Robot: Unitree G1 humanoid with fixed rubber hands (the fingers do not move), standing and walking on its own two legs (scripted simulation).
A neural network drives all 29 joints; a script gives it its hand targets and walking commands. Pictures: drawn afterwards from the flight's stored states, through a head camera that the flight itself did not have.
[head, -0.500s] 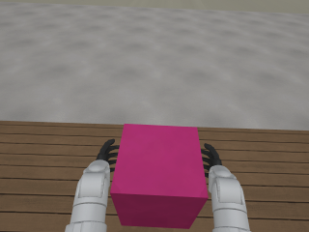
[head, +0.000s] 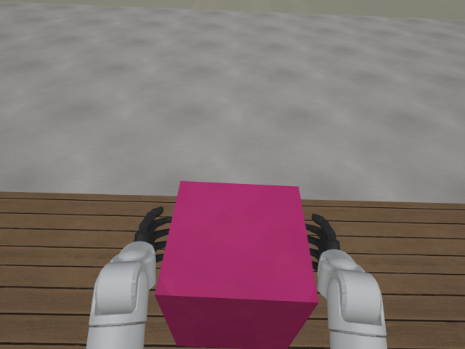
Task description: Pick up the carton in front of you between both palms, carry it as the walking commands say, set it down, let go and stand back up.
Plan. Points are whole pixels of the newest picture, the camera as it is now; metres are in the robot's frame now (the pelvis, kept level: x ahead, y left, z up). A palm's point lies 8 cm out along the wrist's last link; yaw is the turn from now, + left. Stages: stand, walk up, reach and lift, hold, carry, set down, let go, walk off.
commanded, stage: carry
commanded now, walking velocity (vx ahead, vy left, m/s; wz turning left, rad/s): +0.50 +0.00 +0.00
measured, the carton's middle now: (235, 269) +0.29 +0.01 +0.01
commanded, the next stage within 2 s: none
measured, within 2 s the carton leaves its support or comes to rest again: neither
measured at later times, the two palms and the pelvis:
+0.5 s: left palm (157, 154) +0.55 +0.20 +0.07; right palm (281, 155) +0.56 -0.10 +0.07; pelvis +0.28 +0.04 -0.03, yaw +1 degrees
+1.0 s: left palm (183, 93) +0.88 +0.19 +0.07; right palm (273, 96) +0.90 -0.11 +0.06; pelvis +0.62 +0.02 -0.03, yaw +4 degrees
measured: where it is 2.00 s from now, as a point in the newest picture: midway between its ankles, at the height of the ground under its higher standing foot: (224, 192)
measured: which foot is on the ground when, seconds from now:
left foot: down 0.00-0.10, up 0.12-0.44, down 0.46-0.98, up 1.00-1.00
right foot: up 0.00-0.06, down 0.08-0.50, up 0.52-0.94, down 0.96-1.00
